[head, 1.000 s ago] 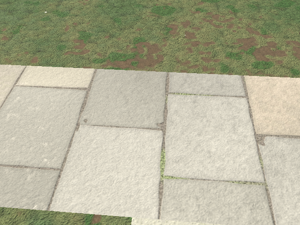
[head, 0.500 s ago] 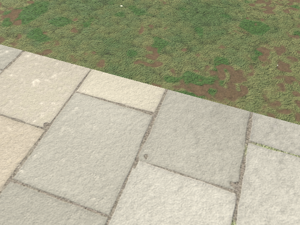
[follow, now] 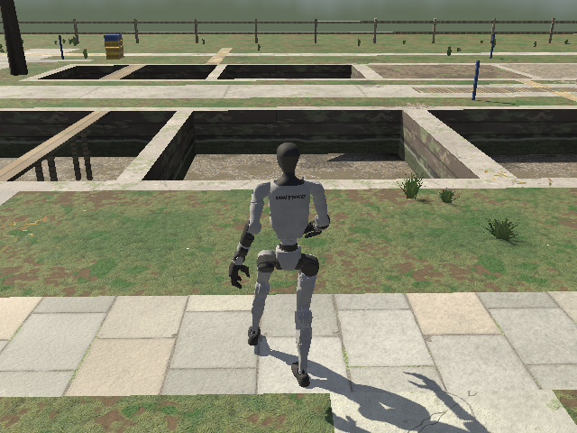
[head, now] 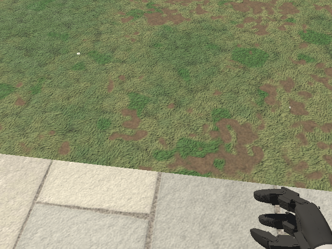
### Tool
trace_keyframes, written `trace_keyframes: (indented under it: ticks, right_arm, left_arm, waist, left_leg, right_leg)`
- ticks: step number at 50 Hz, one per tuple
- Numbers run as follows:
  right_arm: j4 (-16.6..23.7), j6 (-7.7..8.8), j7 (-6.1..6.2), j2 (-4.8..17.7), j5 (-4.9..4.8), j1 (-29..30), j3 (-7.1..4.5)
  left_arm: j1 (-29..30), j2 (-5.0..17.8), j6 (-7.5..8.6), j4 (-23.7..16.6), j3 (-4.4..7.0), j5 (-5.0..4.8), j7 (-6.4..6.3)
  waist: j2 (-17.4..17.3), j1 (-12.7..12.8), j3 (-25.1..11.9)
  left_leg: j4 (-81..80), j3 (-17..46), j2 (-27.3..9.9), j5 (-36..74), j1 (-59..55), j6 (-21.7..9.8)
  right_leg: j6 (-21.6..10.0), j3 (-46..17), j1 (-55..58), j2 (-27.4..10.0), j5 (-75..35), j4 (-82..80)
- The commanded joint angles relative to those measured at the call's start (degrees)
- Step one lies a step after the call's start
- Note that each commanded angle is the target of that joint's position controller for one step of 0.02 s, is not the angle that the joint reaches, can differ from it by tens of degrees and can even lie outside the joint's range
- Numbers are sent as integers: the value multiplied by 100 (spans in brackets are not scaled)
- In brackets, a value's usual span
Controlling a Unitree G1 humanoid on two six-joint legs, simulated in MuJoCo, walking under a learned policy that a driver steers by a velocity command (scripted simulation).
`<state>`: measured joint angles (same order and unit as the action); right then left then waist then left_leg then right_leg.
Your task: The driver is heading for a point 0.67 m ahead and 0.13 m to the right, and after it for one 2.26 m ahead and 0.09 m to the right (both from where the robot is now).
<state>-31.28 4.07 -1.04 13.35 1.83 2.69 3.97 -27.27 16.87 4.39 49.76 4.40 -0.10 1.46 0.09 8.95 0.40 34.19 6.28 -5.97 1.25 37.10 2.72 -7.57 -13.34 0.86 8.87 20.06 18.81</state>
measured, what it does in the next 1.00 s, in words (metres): walks ahead, turning right: left foot, then right foot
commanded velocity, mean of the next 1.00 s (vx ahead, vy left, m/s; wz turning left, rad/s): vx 1.00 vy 0.00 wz -0.43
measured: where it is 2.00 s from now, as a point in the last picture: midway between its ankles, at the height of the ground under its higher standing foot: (273, 53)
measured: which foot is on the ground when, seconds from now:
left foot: up 0.00-0.04, down 0.06-0.52, up 0.54-0.94, down 0.96-1.00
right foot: down 0.00-0.08, up 0.10-0.50, down 0.52-0.98, up 1.00-1.00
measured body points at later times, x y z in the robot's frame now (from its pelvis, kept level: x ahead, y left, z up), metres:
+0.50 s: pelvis +0.43 +0.00 -0.03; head +0.46 -0.01 +0.42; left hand +0.79 +0.05 -0.07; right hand +0.22 -0.19 -0.15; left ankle +0.23 +0.20 -0.71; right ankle +0.57 -0.09 -0.72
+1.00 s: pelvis +0.87 -0.20 -0.03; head +0.89 -0.20 +0.42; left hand +1.00 +0.05 -0.16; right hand +0.87 -0.49 -0.14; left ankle +0.99 -0.21 -0.74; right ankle +0.59 -0.12 -0.65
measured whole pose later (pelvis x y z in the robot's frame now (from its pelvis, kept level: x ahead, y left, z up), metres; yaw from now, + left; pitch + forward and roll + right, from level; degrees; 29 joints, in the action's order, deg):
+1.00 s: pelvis +0.87 -0.20 -0.03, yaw -23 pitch +0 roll +0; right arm -43.7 2.4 -2.6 16.5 0.9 -11.5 -1.9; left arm -22.4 16.5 4.6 50.5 1.8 2.4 -1.6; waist -0.5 -1.2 2.2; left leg 36.8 -6.3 5.3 -10.6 29.3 -10.5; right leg -1.5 8.3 3.3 3.8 22.7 52.5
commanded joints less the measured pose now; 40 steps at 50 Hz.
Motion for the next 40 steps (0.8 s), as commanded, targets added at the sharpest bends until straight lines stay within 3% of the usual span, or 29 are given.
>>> trace_keyframes:
  ticks: [1, 2, 3, 4, 5, 6, 7, 8, 9, 11, 12, 16, 18, 20, 22, 23, 24, 25, 26, 27, 28, 29, 30, 31, 33, 34, 37, 39, 40]
  right_arm:
    - [239, 129, 95, 845, -27, -104, -349]
    - [41, 173, 154, 1103, -34, -854, -478]
    - [-223, 218, 238, 1390, 16, -2054, -626]
    - [-443, 226, 352, 1847, 166, -3507, -813]
    - [-439, 160, 303, 2341, 273, -2936, -938]
    - [-290, 90, 262, 1651, 233, -2277, -898]
    - [-292, 67, 233, 1157, 169, -2033, -783]
    - [-446, 58, 200, 945, 185, -2046, -737]
    - [-659, 81, 206, 873, 163, -2257, -712]
    - [-1045, 172, 137, 588, 45, -2590, -650]
    - [-1144, 218, 93, 538, -20, -2667, -640]
    - [-1316, 348, 69, 685, -29, -2404, -668]
    - [-1472, 358, 104, 792, -28, -2596, -678]
    - [-1605, 338, 148, 972, -2, -2865, -705]
    - [-1612, 274, 252, 1332, -20, -3033, -785]
    - [-1604, 196, 309, 1524, -14, -3003, -834]
    - [-1534, 102, 343, 1681, 0, -2781, -882]
    - [-1376, 33, 329, 1725, 21, -2441, -899]
    - [-1349, -15, 228, 1507, 61, -2396, -889]
    - [-1024, 40, 184, 664, 152, -2716, -670]
    - [-504, 141, 170, 888, -62, -2743, -650]
    - [-566, 216, 172, 1111, -85, -2300, -648]
    - [-668, 206, 165, 1096, -115, -2287, -638]
    - [-786, 128, 155, 982, -23, -2289, -600]
    - [-1038, -146, 45, 732, 42, -2598, -552]
    - [-1021, -221, -16, 641, 7, -2465, -548]
    - [-778, -218, -95, 513, -146, -1490, -529]
    - [-748, -150, -174, 420, -197, -1196, -509]
    - [-715, -124, -215, 363, -204, -1024, -489]
  left_arm:
    - [76, 1132, 42, -321, 316, 33, -59]
    - [240, 1282, 58, -355, 344, 58, -40]
    - [592, 1281, 110, -455, 343, 48, -18]
    - [842, 550, 192, -701, 143, 54, -51]
    - [211, -7, 185, -1134, -67, -250, -23]
    - [625, 467, 29, -894, -61, -62, -103]
    - [1121, 634, -34, -919, -5, 69, -54]
    - [1366, 602, -80, -944, 2, 121, 19]
    - [1610, 490, -137, -1066, -16, 211, 114]
    - [1779, 214, -289, -1240, -100, 222, 231]
    - [1874, 131, -343, -1348, -141, 215, 261]
    - [2581, 187, -390, -1802, -254, 208, 362]
    - [3084, 207, -392, -1956, -308, 208, 447]
    - [3348, 139, -377, -1976, -369, 193, 498]
    - [3079, 269, -366, -1857, -334, 195, 460]
    - [2589, 421, -357, -1719, -275, 201, 411]
    - [1674, 635, -348, -1455, -170, 198, 340]
    - [369, 920, -318, -1046, -3, 197, 236]
    - [33, 1138, -307, -781, 178, 110, 73]
    - [610, 1578, -362, -892, 240, 139, -16]
    - [456, 1700, -432, -1157, 276, 218, -71]
    - [473, 1320, -419, -1077, 234, 209, -150]
    - [766, 1039, -345, -990, 155, 217, -205]
    - [969, 852, -222, -927, 80, 224, -212]
    - [1044, 547, 35, -794, -61, 171, -220]
    - [985, 542, 131, -668, -67, 155, -188]
    - [739, 502, 307, -456, -65, 136, -51]
    - [729, 426, 391, -423, -114, 74, -18]
    - [633, 435, 441, -376, -134, 39, -34]
  waist:
    - [420, -435, -103]
    - [288, -881, -605]
    - [210, -1575, -1223]
    - [-606, -2069, -2079]
    - [-2802, -1261, -2675]
    - [-1517, -1282, -1626]
    - [-741, -1362, -985]
    - [-247, -1311, -569]
    - [-323, -1262, -350]
    - [-651, -1116, -118]
    - [-623, -1044, -73]
    - [-549, -795, 368]
    - [-299, -875, 726]
    - [-231, -928, 830]
    - [-529, -683, 443]
    - [-655, -360, 116]
    - [-729, 119, -302]
    - [-680, 659, -814]
    - [-37, 575, -841]
    - [1159, -334, -730]
    - [871, -289, -2063]
    - [10, -241, -1275]
    - [-332, -580, -323]
    - [-672, -858, -40]
    - [-711, -1227, 263]
    - [-558, -1272, 474]
    - [-148, -957, 893]
    - [-85, -867, 750]
    - [-52, -808, 706]
  left_leg:
    - [-678, -502, 687, -316, -2015, -77]
    - [-752, -525, 751, -739, -2853, -172]
    - [-450, -280, 364, -1169, -4273, -308]
    - [-503, 1135, -1074, -3364, -5666, -422]
    - [-1933, 4668, -2398, -4812, -6366, -1070]
    - [-2059, 4296, -2061, -5533, -5572, -1087]
    - [-1910, 3026, -1729, -4524, -4927, -971]
    - [-1908, 2075, -1462, -3144, -4343, -884]
    - [-1923, 1404, -1253, -2333, -4025, -820]
    - [-1956, 518, -1031, -1107, -3817, -624]
    - [-1993, 180, -1037, -546, -3772, -577]
    - [-2456, -1165, -802, 738, -3215, -450]
    - [-2703, -1700, -624, 1173, -3152, -326]
    - [-2572, -2166, -473, 2973, -3332, -150]
    - [-1785, -2265, -634, 5400, -3778, -84]
    - [-1013, -2234, -764, 6112, -3884, -73]
    - [136, -2142, -902, 6465, -3686, -131]
    - [1781, -1976, -981, 5998, -2966, -232]
    - [3861, -1972, -287, 1494, -1716, -266]
    - [5951, -1717, 391, -3252, 137, -227]
    - [6338, -505, 448, -2827, 1034, -237]
    - [5928, -456, 202, -2218, 1343, -257]
    - [5422, -524, -48, -1933, 1179, -294]
    - [5113, -455, -205, -1965, 717, -291]
    - [4430, -266, -433, -2025, -169, -206]
    - [4030, -225, -470, -1952, -148, -206]
    - [2572, -356, -280, -710, 244, -447]
    - [1553, -806, -26, 354, -175, -654]
    - [1164, -1003, 68, 827, -393, -764]
  right_leg:
    - [-344, -1092, -913, -942, -3387, 360]
    - [-211, -932, -848, -821, -3920, 1323]
    - [-80, -742, -1547, -611, -3582, 2713]
    - [-108, -247, -2530, -372, -1154, 4653]
    - [85, 418, -4226, 2, 951, 6042]
    - [29, 619, -4922, -643, 294, 6434]
    - [67, 808, -4941, -858, -189, 6179]
    - [129, 856, -4766, -1047, -406, 5918]
    - [146, 838, -4715, -1206, -440, 5771]
    - [159, 923, -4827, -1363, -502, 5769]
    - [151, 969, -4955, -1407, -581, 5785]
    - [147, 1316, -4820, -1391, -1600, 4908]
    - [47, 1791, -4519, -1286, -1938, 3835]
    - [-173, 2384, -3873, -931, -1953, 3018]
    - [-351, 2645, -3081, -523, -1726, 2706]
    - [-440, 2613, -2478, -349, -1502, 2599]
    - [-555, 2472, -1493, -213, -1252, 2574]
    - [-800, 2036, 27, -208, -1152, 2203]
    - [-958, 1442, 1156, -435, -924, 1688]
    - [-1144, -407, 1783, -1617, -2338, 2119]
    - [-1993, -2519, 2697, -2510, -843, 659]
    - [-1708, -2659, 1896, -2570, 81, -275]
    - [-1459, -2119, 753, -2491, 65, -522]
    - [-1290, -1652, -142, -2304, -382, -568]
    - [-1076, -705, -1483, -2029, -968, -841]
    - [-954, -305, -1763, -1906, -1040, -1004]
    - [-382, 968, -1655, -1401, -2432, -1342]
    - [-4, 1708, -1453, -1128, -3499, -1420]
    - [84, 1869, -1286, -1200, -3946, -1554]
Velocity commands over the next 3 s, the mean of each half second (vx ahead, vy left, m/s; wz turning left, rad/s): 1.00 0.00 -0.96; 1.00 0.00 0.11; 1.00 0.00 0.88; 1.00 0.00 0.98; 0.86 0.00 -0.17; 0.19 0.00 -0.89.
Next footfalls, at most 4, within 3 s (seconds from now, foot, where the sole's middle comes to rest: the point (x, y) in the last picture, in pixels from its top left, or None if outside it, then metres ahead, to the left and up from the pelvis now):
0.06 left None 0.26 0.19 -0.77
0.52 right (224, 226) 0.59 -0.11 -0.77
0.96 left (253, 144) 1.03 -0.23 -0.77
1.40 right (304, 96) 1.40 -0.51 -0.77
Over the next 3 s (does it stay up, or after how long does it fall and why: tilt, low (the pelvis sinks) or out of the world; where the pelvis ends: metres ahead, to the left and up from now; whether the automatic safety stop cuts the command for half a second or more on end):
stays up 2.37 -0.03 0.00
